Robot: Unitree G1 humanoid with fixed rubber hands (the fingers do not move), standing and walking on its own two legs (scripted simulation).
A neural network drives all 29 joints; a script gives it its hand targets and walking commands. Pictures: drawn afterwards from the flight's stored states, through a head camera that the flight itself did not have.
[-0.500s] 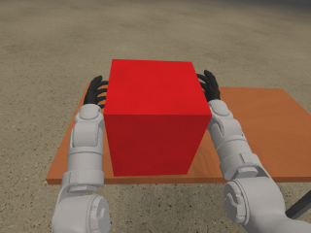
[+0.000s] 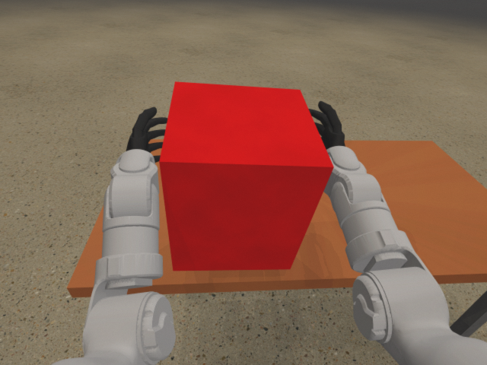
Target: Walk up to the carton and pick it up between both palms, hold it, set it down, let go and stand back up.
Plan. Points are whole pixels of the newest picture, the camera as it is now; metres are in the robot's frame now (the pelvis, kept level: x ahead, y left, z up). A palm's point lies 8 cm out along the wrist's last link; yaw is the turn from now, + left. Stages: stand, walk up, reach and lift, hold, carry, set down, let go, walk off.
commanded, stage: reach and lift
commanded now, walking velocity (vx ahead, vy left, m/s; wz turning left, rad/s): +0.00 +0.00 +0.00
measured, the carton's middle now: (236, 181) +0.38 -0.01 +0.16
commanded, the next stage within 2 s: hold in 0.68 s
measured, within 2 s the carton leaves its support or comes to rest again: neither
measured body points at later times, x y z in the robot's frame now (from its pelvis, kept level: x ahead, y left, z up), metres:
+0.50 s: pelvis +0.00 +0.00 +0.00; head -0.06 +0.03 +0.44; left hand +0.39 +0.15 +0.23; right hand +0.39 -0.16 +0.24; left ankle +0.01 +0.11 -0.75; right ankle +0.02 -0.12 -0.75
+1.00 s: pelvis +0.00 +0.00 +0.00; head -0.08 +0.02 +0.44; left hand +0.38 +0.15 +0.25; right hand +0.39 -0.15 +0.28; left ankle +0.01 +0.11 -0.75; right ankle +0.02 -0.12 -0.75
